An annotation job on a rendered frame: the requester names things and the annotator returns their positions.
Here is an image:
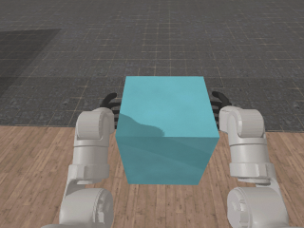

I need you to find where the left robot upper arm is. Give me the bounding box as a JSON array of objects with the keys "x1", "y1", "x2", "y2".
[{"x1": 41, "y1": 188, "x2": 114, "y2": 228}]

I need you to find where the left robot hand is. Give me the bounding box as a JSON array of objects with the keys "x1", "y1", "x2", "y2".
[{"x1": 100, "y1": 92, "x2": 122, "y2": 129}]

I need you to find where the left robot forearm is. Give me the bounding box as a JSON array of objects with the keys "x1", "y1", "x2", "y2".
[{"x1": 59, "y1": 107, "x2": 115, "y2": 222}]

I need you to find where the carton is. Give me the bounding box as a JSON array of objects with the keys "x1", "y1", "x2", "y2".
[{"x1": 115, "y1": 76, "x2": 220, "y2": 185}]

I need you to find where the right robot hand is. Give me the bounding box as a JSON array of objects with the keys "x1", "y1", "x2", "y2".
[{"x1": 210, "y1": 91, "x2": 232, "y2": 129}]

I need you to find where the right robot forearm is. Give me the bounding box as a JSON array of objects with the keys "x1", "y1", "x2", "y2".
[{"x1": 218, "y1": 105, "x2": 289, "y2": 223}]

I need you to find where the right robot upper arm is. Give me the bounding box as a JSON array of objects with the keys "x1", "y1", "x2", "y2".
[{"x1": 227, "y1": 186, "x2": 304, "y2": 228}]

